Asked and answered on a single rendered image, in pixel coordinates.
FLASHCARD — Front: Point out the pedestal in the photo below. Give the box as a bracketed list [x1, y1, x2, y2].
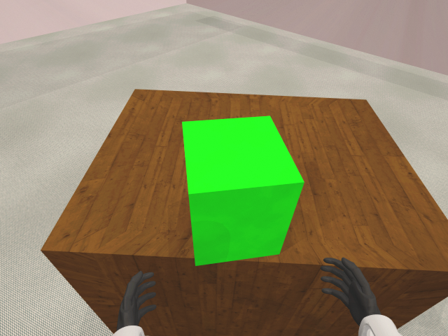
[41, 89, 448, 336]

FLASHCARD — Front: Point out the robot right forearm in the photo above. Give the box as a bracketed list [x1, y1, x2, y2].
[358, 314, 402, 336]

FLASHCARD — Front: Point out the right robot hand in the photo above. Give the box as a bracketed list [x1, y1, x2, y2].
[321, 258, 382, 326]

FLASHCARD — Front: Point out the left robot hand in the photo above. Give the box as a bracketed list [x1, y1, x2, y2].
[116, 271, 156, 331]

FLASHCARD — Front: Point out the carton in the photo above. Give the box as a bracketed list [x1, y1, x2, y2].
[182, 116, 304, 266]

